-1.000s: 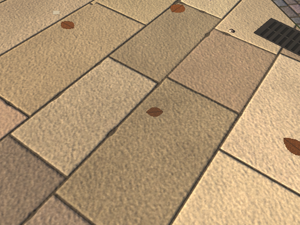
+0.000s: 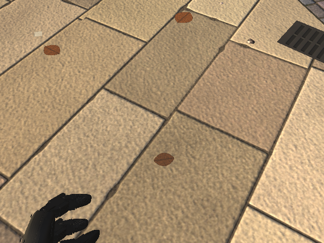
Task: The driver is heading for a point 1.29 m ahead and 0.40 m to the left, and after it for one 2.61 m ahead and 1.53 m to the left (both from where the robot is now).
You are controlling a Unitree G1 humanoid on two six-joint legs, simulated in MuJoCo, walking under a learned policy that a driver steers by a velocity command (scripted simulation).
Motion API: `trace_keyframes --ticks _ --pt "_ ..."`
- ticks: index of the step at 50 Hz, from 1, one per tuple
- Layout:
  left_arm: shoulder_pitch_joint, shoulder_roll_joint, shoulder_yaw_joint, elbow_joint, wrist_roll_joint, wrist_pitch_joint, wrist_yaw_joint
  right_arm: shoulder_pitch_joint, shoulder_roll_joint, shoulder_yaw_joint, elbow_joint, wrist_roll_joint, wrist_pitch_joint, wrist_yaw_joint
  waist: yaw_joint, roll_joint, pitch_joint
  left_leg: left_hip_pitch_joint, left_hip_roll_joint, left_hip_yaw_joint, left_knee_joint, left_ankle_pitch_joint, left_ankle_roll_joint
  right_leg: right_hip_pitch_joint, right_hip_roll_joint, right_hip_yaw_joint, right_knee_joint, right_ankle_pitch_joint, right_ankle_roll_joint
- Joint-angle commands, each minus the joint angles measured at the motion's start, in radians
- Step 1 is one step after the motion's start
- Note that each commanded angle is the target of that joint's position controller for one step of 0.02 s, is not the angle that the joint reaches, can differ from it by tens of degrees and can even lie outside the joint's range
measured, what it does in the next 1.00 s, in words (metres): walks ahead, turning left: left foot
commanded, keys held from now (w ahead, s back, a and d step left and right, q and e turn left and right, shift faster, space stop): w+q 0.92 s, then w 0.08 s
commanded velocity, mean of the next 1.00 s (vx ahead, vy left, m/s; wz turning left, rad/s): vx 0.50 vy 0.00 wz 0.51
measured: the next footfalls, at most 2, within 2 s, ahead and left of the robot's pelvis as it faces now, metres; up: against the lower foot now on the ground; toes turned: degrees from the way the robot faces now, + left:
left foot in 0.52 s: +0.42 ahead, +0.18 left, +0.00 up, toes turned +20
right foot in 1.02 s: +0.77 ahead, +0.11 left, +0.00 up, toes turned +36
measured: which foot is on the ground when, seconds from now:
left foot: down 0.00-0.00, up 0.02-0.50, down 0.52-1.00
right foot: down 0.00-0.54, up 0.56-1.00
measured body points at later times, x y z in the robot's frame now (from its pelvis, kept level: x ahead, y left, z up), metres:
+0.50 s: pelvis +0.27 +0.03 +0.01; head +0.30 +0.06 +0.45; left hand +0.23 +0.32 -0.12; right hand +0.54 -0.14 -0.07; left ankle +0.39 +0.17 -0.71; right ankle +0.14 -0.11 -0.72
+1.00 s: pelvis +0.55 +0.12 +0.01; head +0.57 +0.15 +0.46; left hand +0.63 +0.45 -0.06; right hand +0.74 -0.11 -0.09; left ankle +0.39 +0.16 -0.72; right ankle +0.74 +0.09 -0.71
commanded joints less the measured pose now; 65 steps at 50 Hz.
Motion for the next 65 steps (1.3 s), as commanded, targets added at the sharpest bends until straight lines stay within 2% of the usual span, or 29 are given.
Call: trace_keyframes --ticks 1,2,3,4,5,8,11,16,21,24,26,27,28,29,30,31,32,33,37,42,46,50,51,52,53,54,56,59,65 --pt "0.441 0.315 0.104 0.049 0.027 0.000 0.021 0.114 0.019 0.019 -0.112 -0.005 -0.030 0.002 0.163 -0.273 -0.508 -0.688 -0.048 -0.070 0.820 -0.060 0.018 1.023 -0.436 0.681 -0.056 -0.234 -0.248" --pt "0.433 0.199 0.080 0.040 0.024 0.002 0.024 0.030 -0.116 -0.013 -0.095 0.028 -0.042 0.006 0.218 -0.181 -0.454 -0.776 -0.012 -0.163 0.924 -0.062 0.017 0.934 -0.414 0.747 -0.177 -0.377 -0.215" --pt "0.360 0.161 0.065 0.048 0.016 0.003 0.030 -0.088 -0.163 -0.032 -0.134 0.048 -0.043 0.006 0.209 -0.133 -0.256 -0.836 0.033 -0.126 0.935 0.025 0.016 0.782 -0.380 0.561 -0.202 -0.347 -0.166" --pt "0.300 0.143 0.059 0.055 0.014 0.001 0.031 -0.136 -0.146 -0.030 -0.147 0.039 -0.044 0.000 0.175 -0.055 -0.167 -0.808 0.078 -0.101 0.898 0.111 0.012 0.633 -0.342 0.438 -0.229 -0.235 -0.144" --pt "0.257 0.120 0.054 0.064 0.018 -0.004 0.028 -0.155 -0.131 -0.034 -0.149 0.023 -0.038 -0.002 0.143 -0.046 -0.108 -0.768 0.105 -0.099 0.851 0.163 0.006 0.515 -0.302 0.342 -0.261 -0.144 -0.132" --pt "0.197 0.101 0.057 0.092 0.025 -0.030 0.025 -0.093 -0.070 -0.034 -0.136 0.027 0.002 -0.001 0.075 -0.077 -0.060 -0.663 0.145 -0.099 0.803 0.213 -0.011 0.353 -0.268 0.175 -0.358 -0.054 -0.141" --pt "0.188 0.128 0.068 0.127 0.025 -0.040 0.029 -0.161 -0.061 -0.036 -0.170 0.016 0.022 -0.006 0.068 -0.052 0.003 -0.742 0.156 -0.108 0.717 0.299 -0.025 0.323 -0.264 0.062 -0.396 0.023 -0.137" --pt "0.225 0.178 0.080 0.159 0.022 -0.023 0.046 -0.314 -0.038 -0.023 -0.221 0.013 0.001 0.029 0.124 -0.018 0.033 -0.748 0.135 -0.037 0.415 0.543 -0.016 0.388 -0.235 -0.093 -0.400 0.081 -0.110" --pt "0.301 0.222 0.095 0.198 -0.003 0.014 0.051 -0.455 -0.044 -0.020 -0.303 0.013 -0.001 0.059 0.171 -0.013 0.067 -0.803 0.110 0.029 0.264 0.475 0.027 0.573 -0.290 -0.142 -0.339 0.156 -0.088" --pt "0.281 0.264 0.106 0.197 -0.018 0.038 0.058 -0.402 -0.088 -0.044 -0.324 0.010 0.009 0.065 0.111 -0.060 -0.008 -0.667 0.024 0.108 0.247 0.320 0.082 0.636 -0.294 -0.182 -0.155 0.577 -0.054" --pt "0.255 0.254 0.098 0.187 -0.026 0.051 0.062 -0.126 -0.178 -0.100 -0.261 0.015 0.018 0.049 -0.046 -0.045 -0.160 -0.280 -0.069 0.132 0.171 0.350 0.150 0.516 -0.238 -0.226 0.228 0.663 -0.004" --pt "0.289 0.180 0.069 0.166 0.012 0.042 0.063 -0.001 -0.275 -0.131 -0.234 0.020 0.030 0.027 -0.067 0.121 -0.246 0.018 0.094 -0.137 0.160 0.390 0.214 0.237 -0.178 -0.226 0.558 0.181 0.047" --pt "0.336 0.079 0.036 0.105 0.023 0.010 0.055 -0.079 -0.345 -0.131 -0.274 0.018 0.015 0.030 0.051 0.307 -0.358 0.269 0.312 -0.757 -0.024 0.161 0.424 -0.164 0.055 -0.053 0.889 -0.559 0.102" --pt "0.232 0.186 0.053 0.096 -0.011 -0.026 0.040 -0.066 -0.249 -0.104 -0.292 0.011 -0.004 0.042 -0.028 0.154 -0.398 0.280 0.335 -0.810 -0.123 0.091 0.400 -0.267 0.009 0.136 0.937 -0.531 0.080" --pt "0.171 0.198 0.054 0.072 -0.038 -0.042 0.034 -0.091 -0.198 -0.089 -0.282 0.004 -0.018 0.043 -0.019 0.116 -0.260 0.180 0.305 -0.659 -0.120 0.138 0.354 -0.317 -0.033 0.124 0.892 -0.449 0.056" --pt "0.169 0.181 0.049 0.080 -0.021 -0.047 0.041 -0.150 -0.170 -0.080 -0.284 0.007 -0.026 0.044 0.034 0.017 -0.163 0.022 0.256 -0.531 -0.113 0.263 0.313 -0.274 -0.081 0.121 0.789 -0.371 0.050" --pt "0.172 0.190 0.056 0.091 0.007 -0.044 0.048 -0.210 -0.135 -0.070 -0.294 0.004 -0.028 0.040 0.069 0.013 -0.129 -0.091 0.218 -0.441 -0.116 0.378 0.288 -0.204 -0.112 0.122 0.696 -0.324 0.056" --pt "0.191 0.193 0.060 0.097 0.015 -0.032 0.046 -0.242 -0.121 -0.062 -0.311 -0.006 -0.028 0.034 0.097 0.032 -0.110 -0.166 0.192 -0.396 -0.136 0.455 0.282 -0.144 -0.125 0.125 0.662 -0.290 0.063" --pt "0.159 0.147 0.049 0.084 0.032 0.001 0.048 -0.218 -0.159 -0.072 -0.300 0.000 -0.033 0.010 0.106 0.030 -0.073 -0.296 0.147 -0.287 -0.174 0.613 0.286 -0.108 -0.104 0.087 0.481 -0.180 0.126" --pt "-0.022 0.110 0.028 0.042 0.019 -0.005 0.035 -0.152 -0.175 -0.078 -0.270 0.009 -0.019 -0.009 0.034 0.084 -0.034 -0.350 0.081 -0.235 -0.155 0.453 0.209 -0.024 -0.030 0.073 0.116 0.112 0.145" --pt "-0.070 0.148 0.041 0.021 0.007 -0.022 0.020 -0.105 -0.165 -0.078 -0.243 0.017 -0.008 -0.012 0.022 0.105 -0.033 -0.265 0.122 -0.337 -0.075 0.386 0.190 0.008 -0.009 0.109 0.005 0.092 0.117" --pt "0.095 0.187 0.068 0.068 0.014 -0.040 0.018 -0.121 -0.129 -0.068 -0.233 0.007 0.001 -0.014 0.106 0.150 -0.082 -0.200 0.119 -0.355 0.086 0.562 0.146 0.204 -0.001 0.063 -0.066 -0.002 0.040" --pt "0.214 0.223 0.081 0.083 0.029 -0.045 0.023 -0.123 -0.084 -0.049 -0.244 -0.002 -0.001 -0.009 0.162 0.110 -0.196 -0.262 0.067 -0.303 0.286 0.553 0.113 0.417 -0.092 0.140 -0.038 -0.007 -0.016" --pt "0.347 0.306 0.102 0.103 0.044 -0.040 0.027 -0.009 -0.032 -0.031 -0.253 0.006 -0.008 -0.011 0.154 -0.109 -0.352 -0.558 -0.062 -0.189 0.627 0.300 0.034 0.779 -0.298 0.490 -0.044 -0.109 -0.161" --pt "0.411 0.285 0.104 0.149 0.015 -0.029 0.013 0.044 -0.052 -0.027 -0.248 0.025 -0.016 -0.013 0.152 -0.306 -0.372 -0.793 -0.099 -0.166 0.839 -0.087 0.003 0.871 -0.403 0.841 -0.193 -0.391 -0.238" --pt "0.364 0.207 0.081 0.137 -0.003 -0.025 0.013 -0.046 -0.137 -0.046 -0.246 0.033 -0.019 -0.012 0.174 -0.167 -0.224 -0.882 -0.045 -0.200 0.916 -0.031 0.005 0.767 -0.378 0.781 -0.231 -0.536 -0.201" --pt "0.267 0.155 0.059 0.127 0.015 -0.010 0.018 -0.213 -0.138 -0.046 -0.283 0.007 -0.022 -0.009 0.157 -0.042 -0.052 -0.865 0.024 -0.134 0.859 0.101 0.011 0.517 -0.294 0.523 -0.259 -0.362 -0.154" --pt "0.240 0.123 0.045 0.141 0.021 -0.014 0.024 -0.196 -0.086 -0.040 -0.277 0.001 -0.024 0.003 0.104 -0.092 -0.042 -0.758 0.085 -0.094 0.717 0.181 0.008 0.394 -0.216 0.359 -0.310 -0.139 -0.144" --pt "0.298 0.196 0.059 0.187 -0.001 -0.007 0.035 -0.351 -0.027 -0.010 -0.320 -0.007 -0.038 0.014 0.147 -0.063 -0.023 -0.746 0.094 -0.028 0.366 0.413 -0.024 0.389 -0.193 0.186 -0.360 0.063 -0.148"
